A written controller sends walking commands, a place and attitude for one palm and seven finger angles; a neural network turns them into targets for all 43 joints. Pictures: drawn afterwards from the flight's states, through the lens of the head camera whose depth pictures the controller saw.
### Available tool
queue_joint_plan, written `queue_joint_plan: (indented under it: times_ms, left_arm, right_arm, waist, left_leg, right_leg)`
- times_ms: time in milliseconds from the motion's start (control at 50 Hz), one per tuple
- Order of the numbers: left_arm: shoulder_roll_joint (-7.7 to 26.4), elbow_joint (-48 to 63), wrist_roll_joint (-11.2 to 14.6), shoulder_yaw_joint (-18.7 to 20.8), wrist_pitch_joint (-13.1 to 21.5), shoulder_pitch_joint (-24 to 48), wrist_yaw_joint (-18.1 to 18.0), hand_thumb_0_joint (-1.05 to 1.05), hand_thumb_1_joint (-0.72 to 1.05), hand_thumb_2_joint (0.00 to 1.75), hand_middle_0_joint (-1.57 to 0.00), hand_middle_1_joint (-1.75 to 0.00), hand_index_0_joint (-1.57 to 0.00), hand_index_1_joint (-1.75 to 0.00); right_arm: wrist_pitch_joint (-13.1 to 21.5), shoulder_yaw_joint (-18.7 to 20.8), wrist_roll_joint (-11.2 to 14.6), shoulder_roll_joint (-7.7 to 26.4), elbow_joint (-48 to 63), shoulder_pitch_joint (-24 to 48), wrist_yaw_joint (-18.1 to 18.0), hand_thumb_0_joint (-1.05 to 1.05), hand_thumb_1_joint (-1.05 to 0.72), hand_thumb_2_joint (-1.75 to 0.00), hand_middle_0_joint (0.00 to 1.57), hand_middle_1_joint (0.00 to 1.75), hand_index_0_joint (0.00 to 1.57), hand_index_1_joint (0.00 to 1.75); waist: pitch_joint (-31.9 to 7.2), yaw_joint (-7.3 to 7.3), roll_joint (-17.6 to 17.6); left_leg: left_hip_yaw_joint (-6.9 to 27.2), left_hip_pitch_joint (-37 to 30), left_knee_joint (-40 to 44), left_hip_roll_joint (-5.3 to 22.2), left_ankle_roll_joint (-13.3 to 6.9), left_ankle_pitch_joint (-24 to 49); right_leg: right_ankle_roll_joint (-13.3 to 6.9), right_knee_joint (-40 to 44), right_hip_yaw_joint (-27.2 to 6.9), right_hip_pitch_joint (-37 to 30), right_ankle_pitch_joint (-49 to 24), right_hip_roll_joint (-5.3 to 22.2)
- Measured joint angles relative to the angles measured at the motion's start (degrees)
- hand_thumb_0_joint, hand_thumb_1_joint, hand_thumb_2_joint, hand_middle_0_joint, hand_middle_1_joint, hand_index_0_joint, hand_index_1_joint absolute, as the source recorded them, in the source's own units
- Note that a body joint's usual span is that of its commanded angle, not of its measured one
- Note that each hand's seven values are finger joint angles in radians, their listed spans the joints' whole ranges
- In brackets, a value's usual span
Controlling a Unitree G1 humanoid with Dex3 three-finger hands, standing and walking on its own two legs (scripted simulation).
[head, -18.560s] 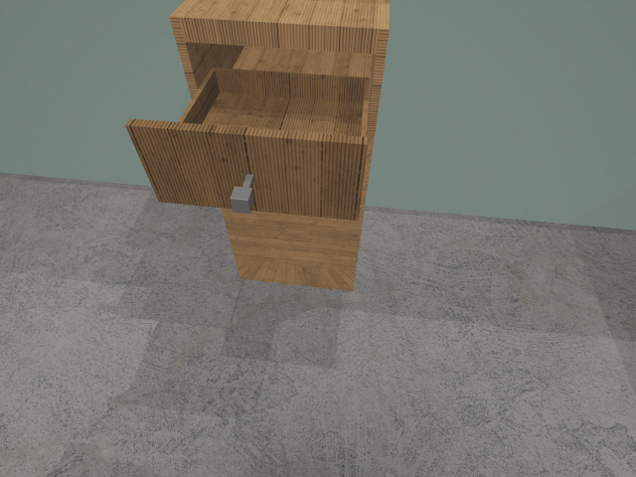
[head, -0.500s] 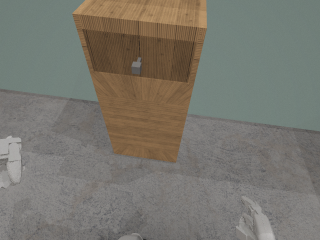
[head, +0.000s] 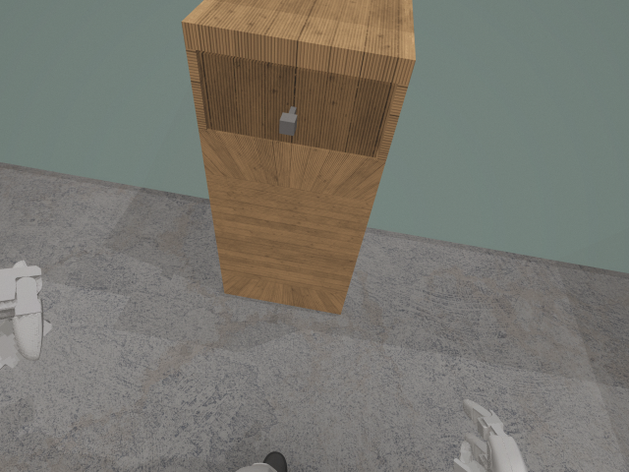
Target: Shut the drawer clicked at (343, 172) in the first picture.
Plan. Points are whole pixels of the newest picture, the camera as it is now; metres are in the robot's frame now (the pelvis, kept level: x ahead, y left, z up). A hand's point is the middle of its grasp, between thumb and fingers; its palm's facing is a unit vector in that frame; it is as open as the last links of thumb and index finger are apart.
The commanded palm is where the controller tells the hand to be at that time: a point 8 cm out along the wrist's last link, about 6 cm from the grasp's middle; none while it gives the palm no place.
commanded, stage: step back with the hand held close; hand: left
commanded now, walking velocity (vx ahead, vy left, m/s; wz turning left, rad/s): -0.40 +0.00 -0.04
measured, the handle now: (290, 119) +0.75 +0.11 +0.04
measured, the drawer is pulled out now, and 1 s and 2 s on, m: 0.00 0.00 0.00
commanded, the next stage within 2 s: stop stepping back and stand still in 0.04 s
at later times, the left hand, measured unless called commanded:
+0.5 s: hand out of the picture +0.07 +0.27 +0.17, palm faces +0.37 -0.86 -0.35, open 3.3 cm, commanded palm +0.04 +0.30 +0.18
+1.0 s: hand out of the picture +0.02 +0.29 +0.17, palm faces +0.36 -0.86 -0.37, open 3.3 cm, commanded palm -0.05 +0.33 +0.18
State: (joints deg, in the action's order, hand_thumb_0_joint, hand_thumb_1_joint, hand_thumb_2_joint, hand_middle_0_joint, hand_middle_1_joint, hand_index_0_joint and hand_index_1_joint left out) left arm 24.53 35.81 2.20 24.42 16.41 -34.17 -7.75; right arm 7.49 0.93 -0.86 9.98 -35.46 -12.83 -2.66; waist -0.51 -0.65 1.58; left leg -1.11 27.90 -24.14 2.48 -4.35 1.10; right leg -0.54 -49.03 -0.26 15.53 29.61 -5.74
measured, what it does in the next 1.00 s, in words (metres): walks backwards: right foot, then left foot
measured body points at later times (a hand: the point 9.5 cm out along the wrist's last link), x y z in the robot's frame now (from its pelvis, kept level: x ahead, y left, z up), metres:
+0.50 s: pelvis -0.12 +0.04 -0.01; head -0.14 +0.08 +0.44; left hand +0.05 +0.32 +0.19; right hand -0.01 -0.24 -0.07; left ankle -0.06 +0.14 -0.74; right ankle -0.14 -0.13 -0.73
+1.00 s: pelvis -0.20 +0.06 -0.01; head -0.21 +0.08 +0.44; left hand +0.00 +0.33 +0.19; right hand -0.06 -0.19 -0.08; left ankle -0.13 +0.18 -0.73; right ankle -0.19 -0.05 -0.69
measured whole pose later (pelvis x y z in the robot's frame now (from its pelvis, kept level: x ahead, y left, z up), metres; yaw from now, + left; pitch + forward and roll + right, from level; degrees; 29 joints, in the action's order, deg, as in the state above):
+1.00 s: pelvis -0.20 +0.06 -0.01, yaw -4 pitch -3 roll +0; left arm 21.0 31.2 0.9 22.1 11.1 -29.2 -8.3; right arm 8.5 0.3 -0.3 10.9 -37.9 -13.3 -4.3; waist 0.6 1.3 -3.5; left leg -2.9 18.8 -36.5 1.4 -1.3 -14.7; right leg -0.6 -55.8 1.2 24.2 27.9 0.9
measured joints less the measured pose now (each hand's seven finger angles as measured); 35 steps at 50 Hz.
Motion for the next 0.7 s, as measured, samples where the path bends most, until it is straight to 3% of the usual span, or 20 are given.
queue_joint_plan:
  times_ms: [40, 80, 100, 120, 160, 200, 240, 260, 300, 340, 360, 400, 440, 480, 500, 540, 600, 660, 700]
  left_arm:
    - [-0.48, 0.29, 0.68, -0.87, 0.21, -0.30, 0.14, 0.02, 0.89, 0.89, -1.40, -1.60, -1.41, -1.60]
    - [0.07, 1.00, 0.97, -0.74, 0.69, -0.22, 0.22, 0.02, 0.89, 0.89, -1.40, -1.60, -1.41, -1.60]
    - [0.02, 1.15, 0.90, -0.85, 1.17, 0.42, 0.35, 0.02, 0.89, 0.89, -1.40, -1.60, -1.41, -1.60]
    - [-0.65, 0.70, 0.60, -1.87, 1.33, 1.60, 0.67, 0.02, 0.89, 0.90, -1.40, -1.60, -1.41, -1.60]
    - [-0.66, 0.33, 0.21, -3.56, 0.78, 3.67, 1.40, 0.02, 0.89, 0.89, -1.41, -1.60, -1.41, -1.60]
    - [0.14, 0.81, 0.46, -3.61, -0.05, 4.73, 2.00, 0.02, 0.89, 0.89, -1.41, -1.60, -1.41, -1.60]
    - [0.93, 0.29, 1.04, -2.87, -1.00, 5.41, 2.43, 0.02, 0.89, 0.89, -1.41, -1.60, -1.41, -1.60]
    - [1.41, -0.41, 1.26, -2.26, -1.54, 5.61, 2.53, 0.01, 0.89, 0.89, -1.41, -1.60, -1.41, -1.60]
    - [2.36, -1.65, 1.68, -0.98, -2.81, 4.67, 2.64, 0.01, 0.89, 0.89, -1.40, -1.60, -1.41, -1.60]
    - [3.22, -0.98, 1.63, -0.49, -4.05, 1.54, 2.82, 0.01, 0.89, 0.89, -1.40, -1.60, -1.41, -1.60]
    - [3.50, 0.46, 1.76, -0.03, -4.51, -1.24, 2.90, 0.02, 0.89, 0.89, -1.40, -1.60, -1.41, -1.60]
    - [2.62, 3.24, 1.82, 1.04, -4.63, -6.33, 2.74, 0.02, 0.89, 0.89, -1.40, -1.60, -1.41, -1.60]
    - [0.62, 3.37, 0.97, 1.00, -4.02, -7.59, 1.71, 0.02, 0.89, 0.89, -1.40, -1.60, -1.41, -1.60]
    - [-2.07, 1.59, -0.03, -0.50, -3.85, -3.89, 0.39, 0.01, 0.89, 0.89, -1.41, -1.60, -1.41, -1.60]
    - [-3.26, 0.33, -0.36, -1.35, -3.92, -0.62, -0.26, 0.01, 0.89, 0.89, -1.41, -1.60, -1.41, -1.60]
    - [-4.20, -3.73, -0.99, -2.16, -4.53, 7.06, -1.18, 0.01, 0.89, 0.89, -1.41, -1.60, -1.41, -1.60]
    - [-3.48, -5.21, -1.03, -2.19, -6.40, 9.37, -0.95, 0.02, 0.89, 0.90, -1.41, -1.60, -1.41, -1.60]
    - [-1.66, -0.88, -0.83, -3.13, -6.22, 2.26, -0.15, 0.02, 0.90, 0.90, -1.40, -1.60, -1.41, -1.60]
    - [1.13, 2.68, -1.09, -2.77, -5.41, -3.09, 0.37, 0.02, 0.90, 0.89, -1.40, -1.60, -1.41, -1.60]
  right_arm:
    - [0.54, -0.61, -0.46, -0.84, -0.56, 0.36, 0.42, 0.01, -0.90, -0.90, 0.20, 0.30, 0.21, 0.30]
    - [0.64, -1.42, -0.86, -1.67, -0.30, 1.67, 0.73, 0.01, -0.90, -0.90, 0.20, 0.30, 0.21, 0.30]
    - [0.66, -1.82, -0.94, -1.62, -0.32, 2.94, 0.69, 0.01, -0.90, -0.90, 0.20, 0.30, 0.21, 0.30]
    - [0.57, -1.99, -1.18, -1.18, -1.01, 4.03, 0.37, 0.01, -0.90, -0.90, 0.20, 0.30, 0.21, 0.30]
    - [0.59, -2.22, -0.86, -1.03, -2.49, 4.23, -0.30, 0.01, -0.90, -0.90, 0.20, 0.30, 0.21, 0.30]
    - [0.39, -2.50, -0.30, -0.86, -2.15, 3.36, -0.87, 0.01, -0.90, -0.90, 0.20, 0.30, 0.21, 0.30]
    - [0.16, -2.10, 0.00, -0.64, -1.11, 2.88, -1.08, 0.01, -0.90, -0.90, 0.20, 0.30, 0.21, 0.30]
    - [-0.16, -1.90, 0.06, -0.71, -0.63, 2.89, -1.13, 0.01, -0.90, -0.90, 0.20, 0.30, 0.21, 0.30]
    - [-0.90, -1.53, -0.06, -0.72, 0.64, 2.63, -0.90, 0.01, -0.90, -0.90, 0.20, 0.30, 0.21, 0.30]
    - [-1.79, -1.05, 0.37, 0.04, 1.85, 1.30, -0.50, 0.01, -0.90, -0.90, 0.20, 0.30, 0.21, 0.30]
    - [-2.37, -0.92, 0.59, 0.37, 1.58, 0.31, -0.30, 0.01, -0.90, -0.90, 0.20, 0.30, 0.21, 0.30]
    - [-3.54, -0.80, 0.82, 1.00, 0.04, -1.65, -0.23, 0.01, -0.90, -0.90, 0.20, 0.30, 0.21, 0.30]
    - [-3.38, -0.77, 0.62, 1.75, -1.39, -3.53, -0.83, 0.01, -0.90, -0.90, 0.20, 0.30, 0.21, 0.30]
    - [-1.55, -0.56, 0.59, 3.41, -2.00, -4.72, -1.70, 0.01, -0.90, -0.90, 0.20, 0.30, 0.21, 0.30]
    - [-0.39, -0.27, 0.69, 4.36, -1.93, -4.65, -2.18, 0.01, -0.90, -0.90, 0.20, 0.30, 0.21, 0.30]
    - [0.71, -0.04, 0.86, 3.27, -3.11, -2.05, -2.70, 0.01, -0.90, -0.90, 0.20, 0.30, 0.21, 0.30]
    - [1.74, -1.12, 0.65, 0.06, -2.66, 0.05, -0.98, 0.01, -0.90, -0.90, 0.20, 0.30, 0.21, 0.30]
    - [1.33, -2.68, 0.36, -2.45, -0.05, -1.28, 0.65, 0.01, -0.90, -0.90, 0.20, 0.30, 0.21, 0.30]
    - [0.37, -3.09, 0.10, -3.15, 2.19, -2.99, 0.92, 0.01, -0.90, -0.90, 0.20, 0.30, 0.21, 0.30]
  waist:
    - [-1.30, -1.04, -0.34]
    - [-1.61, -2.44, -2.42]
    - [-1.00, -3.37, -2.93]
    - [0.06, -3.64, -1.67]
    - [0.77, -2.65, -1.16]
    - [0.76, -0.89, -1.53]
    - [1.04, 1.21, -1.37]
    - [1.38, 2.27, -1.55]
    - [2.06, 4.08, -1.67]
    - [2.38, 5.58, -1.39]
    - [1.51, 4.72, -2.42]
    - [-0.89, 1.54, -4.81]
    - [-2.88, -1.24, -5.90]
    - [-3.55, -2.60, -4.70]
    - [-3.14, -2.40, -3.53]
    - [0.53, -1.40, -5.08]
    - [2.75, 1.88, -6.02]
    - [1.36, 4.25, -5.00]
    - [-0.41, 4.64, -4.64]
  left_leg:
    - [-0.95, 0.14, 3.76, 0.50, 1.09, 2.44]
    - [-3.15, 1.93, 3.68, 0.04, 2.76, 2.23]
    - [-3.77, 3.77, 0.63, 0.02, 3.76, -0.19]
    - [-2.91, 4.45, -2.61, 0.55, 4.48, -3.76]
    - [-1.37, 3.40, -6.32, -0.43, 5.09, -7.98]
    - [-1.04, 1.88, -4.94, -1.09, 3.48, -3.29]
    - [-0.85, 1.00, -3.04, -1.36, 0.91, 3.27]
    - [-0.55, 0.55, -1.73, -1.80, 0.71, 3.81]
    - [0.34, -0.11, 1.42, -2.59, 2.79, 2.52]
    - [0.94, 2.77, -4.67, -3.46, 4.83, -8.48]
    - [1.33, 5.29, -14.24, -4.42, 5.48, -13.27]
    - [0.95, 6.92, -29.55, -4.59, 5.56, -16.05]
    - [-0.10, 2.12, -28.30, -2.44, 4.61, -18.09]
    - [0.32, -5.36, -17.47, -0.13, 3.60, -19.80]
    - [1.71, -7.41, -12.89, 0.47, 2.75, -20.94]
    - [1.70, -6.56, -13.89, -1.41, 2.64, -17.82]
    - [2.25, -7.86, -10.57, -1.96, 2.88, -12.45]
    - [2.77, -8.40, -7.18, -0.66, 3.44, -12.19]
    - [2.67, -5.06, -10.92, -0.74, 3.47, -19.34]
  right_leg:
    - [-1.12, 10.70, 1.31, -5.54, 1.50, 0.91]
    - [-2.76, 22.96, 0.47, -10.00, -1.98, 3.37]
    - [-2.33, 25.71, -0.57, -9.93, -6.89, 4.48]
    - [-0.49, 24.70, -1.09, -9.49, -9.11, 3.87]
    - [2.28, 21.80, -1.61, -9.43, -8.62, 3.83]
    - [3.23, 17.99, -1.70, -8.82, -6.37, 4.08]
    - [1.66, 13.38, -1.69, -7.35, -1.74, 3.51]
    - [0.71, 11.39, -1.58, -6.38, 0.92, 2.91]
    - [-1.29, 11.27, -0.61, -5.34, 3.21, 1.15]
    - [-2.15, 13.94, 0.08, -5.45, -1.69, 1.23]
    - [-2.13, 14.50, -0.10, -4.77, -4.35, 2.32]
    - [-2.51, 15.45, -0.24, -3.30, -8.89, 5.21]
    - [-0.73, 16.66, 1.17, -2.54, -10.03, 7.78]
    - [0.49, 15.22, 3.91, -0.97, -8.62, 9.10]
    - [0.83, 12.64, 4.90, 0.69, -6.89, 9.13]
    - [0.86, 4.48, 2.10, 3.83, -3.24, 9.09]
    - [0.25, -4.83, 0.81, 7.12, -2.11, 6.27]
    - [-1.06, 1.22, 4.14, 4.35, -0.66, 3.97]
    - [-3.13, 11.48, 4.69, -0.49, 1.47, 3.28]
